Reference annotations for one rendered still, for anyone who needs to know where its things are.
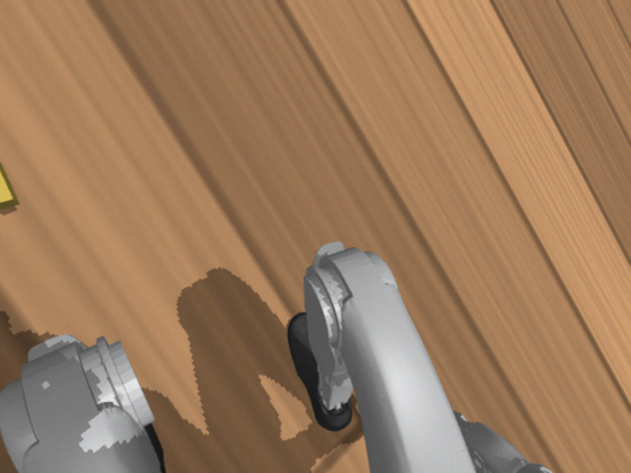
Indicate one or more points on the small box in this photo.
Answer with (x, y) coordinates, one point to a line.
(8, 197)

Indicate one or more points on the right robot hand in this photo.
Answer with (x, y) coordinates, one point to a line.
(489, 452)

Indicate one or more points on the left robot foot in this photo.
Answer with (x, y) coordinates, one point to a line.
(157, 446)

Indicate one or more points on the right robot foot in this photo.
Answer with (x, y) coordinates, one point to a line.
(306, 367)

